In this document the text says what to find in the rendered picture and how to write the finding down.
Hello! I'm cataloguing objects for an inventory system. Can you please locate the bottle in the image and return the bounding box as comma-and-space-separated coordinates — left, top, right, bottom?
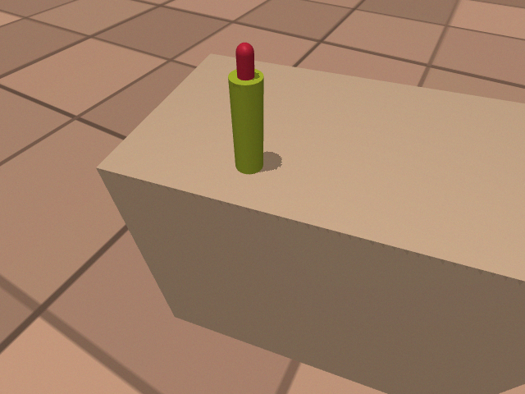
228, 43, 263, 174

